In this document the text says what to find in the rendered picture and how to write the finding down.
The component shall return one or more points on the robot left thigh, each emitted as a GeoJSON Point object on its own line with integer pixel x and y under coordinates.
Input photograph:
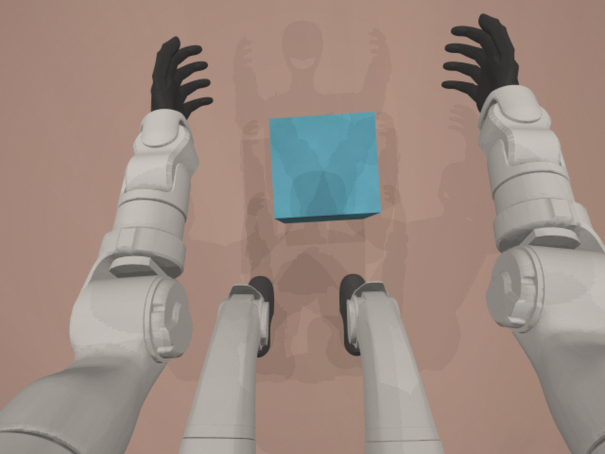
{"type": "Point", "coordinates": [222, 416]}

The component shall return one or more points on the carton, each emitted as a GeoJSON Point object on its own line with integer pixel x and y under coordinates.
{"type": "Point", "coordinates": [324, 167]}

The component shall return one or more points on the left robot hand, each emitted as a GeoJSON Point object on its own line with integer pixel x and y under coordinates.
{"type": "Point", "coordinates": [166, 90]}

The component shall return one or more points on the robot left foot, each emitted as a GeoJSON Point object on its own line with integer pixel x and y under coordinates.
{"type": "Point", "coordinates": [264, 286]}

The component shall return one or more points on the robot right upper arm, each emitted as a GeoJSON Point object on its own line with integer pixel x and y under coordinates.
{"type": "Point", "coordinates": [553, 301]}

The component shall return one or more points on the robot left upper arm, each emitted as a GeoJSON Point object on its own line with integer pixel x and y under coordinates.
{"type": "Point", "coordinates": [124, 331]}

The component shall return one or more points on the robot right forearm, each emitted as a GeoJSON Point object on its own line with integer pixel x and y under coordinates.
{"type": "Point", "coordinates": [530, 186]}

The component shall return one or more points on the robot left forearm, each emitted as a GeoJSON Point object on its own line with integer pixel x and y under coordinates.
{"type": "Point", "coordinates": [146, 238]}

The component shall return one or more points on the right robot hand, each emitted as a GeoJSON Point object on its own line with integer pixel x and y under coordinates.
{"type": "Point", "coordinates": [498, 67]}

